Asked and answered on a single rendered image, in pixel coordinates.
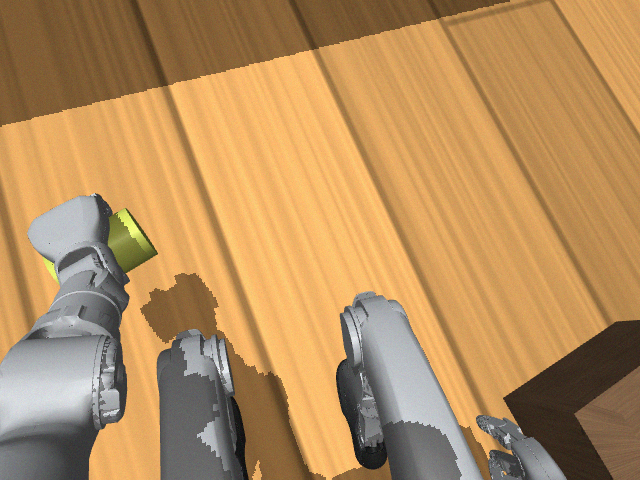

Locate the left robot hand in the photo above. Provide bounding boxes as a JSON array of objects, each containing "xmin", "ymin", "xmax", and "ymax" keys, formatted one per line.
[{"xmin": 27, "ymin": 193, "xmax": 130, "ymax": 285}]

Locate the right robot hand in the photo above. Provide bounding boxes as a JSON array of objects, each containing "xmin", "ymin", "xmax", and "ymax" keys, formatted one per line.
[{"xmin": 476, "ymin": 415, "xmax": 567, "ymax": 480}]

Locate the left robot arm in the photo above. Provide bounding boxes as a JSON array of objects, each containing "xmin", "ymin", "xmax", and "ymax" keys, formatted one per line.
[{"xmin": 0, "ymin": 241, "xmax": 130, "ymax": 480}]

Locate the right robot foot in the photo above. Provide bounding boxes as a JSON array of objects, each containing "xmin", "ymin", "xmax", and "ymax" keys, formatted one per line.
[{"xmin": 336, "ymin": 358, "xmax": 387, "ymax": 470}]

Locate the left robot foot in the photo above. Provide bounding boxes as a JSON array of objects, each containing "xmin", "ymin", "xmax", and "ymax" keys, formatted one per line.
[{"xmin": 230, "ymin": 396, "xmax": 249, "ymax": 480}]

